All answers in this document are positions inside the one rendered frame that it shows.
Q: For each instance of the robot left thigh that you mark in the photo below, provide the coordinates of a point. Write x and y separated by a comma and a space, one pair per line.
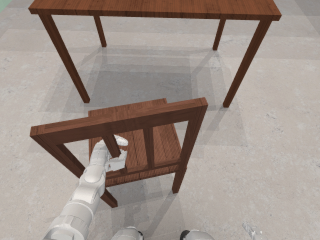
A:
127, 234

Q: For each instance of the robot left forearm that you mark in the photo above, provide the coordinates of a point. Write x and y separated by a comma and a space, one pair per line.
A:
74, 221

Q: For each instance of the right robot foot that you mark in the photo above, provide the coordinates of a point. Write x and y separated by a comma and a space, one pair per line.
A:
184, 234

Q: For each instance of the chair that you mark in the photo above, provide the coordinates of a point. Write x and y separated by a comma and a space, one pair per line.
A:
153, 146

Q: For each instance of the left robot hand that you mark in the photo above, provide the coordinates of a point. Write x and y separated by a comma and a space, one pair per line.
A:
101, 155

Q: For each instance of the table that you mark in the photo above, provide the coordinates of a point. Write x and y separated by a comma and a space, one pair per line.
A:
264, 11

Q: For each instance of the right robot hand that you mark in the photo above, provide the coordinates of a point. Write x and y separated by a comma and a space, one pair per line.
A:
254, 231

